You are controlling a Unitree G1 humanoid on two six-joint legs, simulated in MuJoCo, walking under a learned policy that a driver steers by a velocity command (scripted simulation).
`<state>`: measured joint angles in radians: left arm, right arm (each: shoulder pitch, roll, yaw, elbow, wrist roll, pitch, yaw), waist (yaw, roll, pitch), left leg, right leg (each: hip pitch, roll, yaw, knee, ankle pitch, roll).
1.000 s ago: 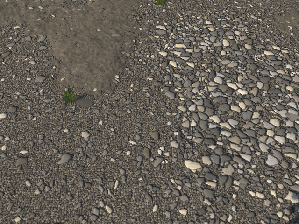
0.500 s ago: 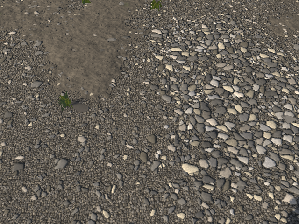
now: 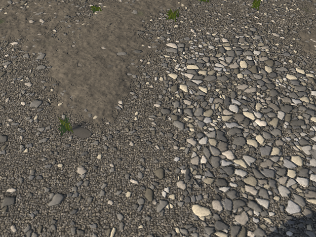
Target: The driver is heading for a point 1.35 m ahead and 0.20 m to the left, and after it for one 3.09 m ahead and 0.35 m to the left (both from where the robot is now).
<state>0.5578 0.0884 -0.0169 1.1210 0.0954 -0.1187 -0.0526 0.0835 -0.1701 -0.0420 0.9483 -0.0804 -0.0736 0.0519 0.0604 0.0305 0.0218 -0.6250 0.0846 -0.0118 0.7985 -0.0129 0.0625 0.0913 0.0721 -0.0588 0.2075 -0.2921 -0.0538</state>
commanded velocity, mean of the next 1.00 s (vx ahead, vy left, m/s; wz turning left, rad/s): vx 0.49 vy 0.00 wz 0.08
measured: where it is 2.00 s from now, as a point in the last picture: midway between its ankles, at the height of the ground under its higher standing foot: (135, 134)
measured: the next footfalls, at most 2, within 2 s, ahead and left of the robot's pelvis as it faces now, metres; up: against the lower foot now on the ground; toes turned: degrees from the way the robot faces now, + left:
left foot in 0.12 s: +0.19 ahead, +0.12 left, +0.00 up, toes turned +2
right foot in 0.60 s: +0.51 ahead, -0.09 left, -0.13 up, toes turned -1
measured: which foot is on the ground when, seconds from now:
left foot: up 0.00-0.10, down 0.12-0.60, up 0.62-1.00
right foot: down 0.00-0.12, up 0.14-0.58, down 0.60-1.00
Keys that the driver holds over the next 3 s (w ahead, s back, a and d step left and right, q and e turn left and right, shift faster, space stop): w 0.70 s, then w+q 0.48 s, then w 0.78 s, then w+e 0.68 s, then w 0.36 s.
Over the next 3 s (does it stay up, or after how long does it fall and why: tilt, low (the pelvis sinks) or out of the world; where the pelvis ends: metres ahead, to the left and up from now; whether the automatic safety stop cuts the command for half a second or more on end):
stays up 1.60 0.24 -0.12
